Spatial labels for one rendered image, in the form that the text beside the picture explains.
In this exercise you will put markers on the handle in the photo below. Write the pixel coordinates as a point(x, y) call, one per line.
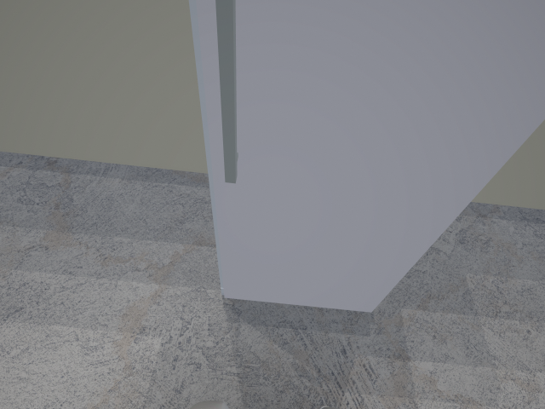
point(226, 34)

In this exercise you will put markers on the fridge door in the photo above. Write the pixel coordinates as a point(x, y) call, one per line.
point(364, 129)

